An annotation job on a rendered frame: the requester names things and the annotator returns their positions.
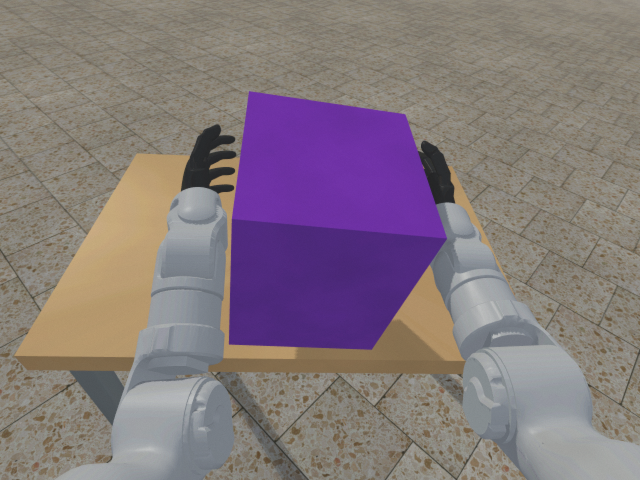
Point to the table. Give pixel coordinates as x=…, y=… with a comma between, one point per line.
x=91, y=322

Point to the left robot upper arm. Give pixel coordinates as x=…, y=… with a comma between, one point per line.
x=170, y=429

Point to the right robot hand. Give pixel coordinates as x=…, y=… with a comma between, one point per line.
x=437, y=173

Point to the right robot upper arm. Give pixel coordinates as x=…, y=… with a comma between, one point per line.
x=533, y=402

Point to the right robot forearm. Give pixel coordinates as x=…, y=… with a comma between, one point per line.
x=482, y=306

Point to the left robot hand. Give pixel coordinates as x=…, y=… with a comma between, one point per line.
x=197, y=172

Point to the carton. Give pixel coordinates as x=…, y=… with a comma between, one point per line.
x=333, y=224

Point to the left robot forearm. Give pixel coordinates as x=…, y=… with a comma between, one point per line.
x=183, y=335

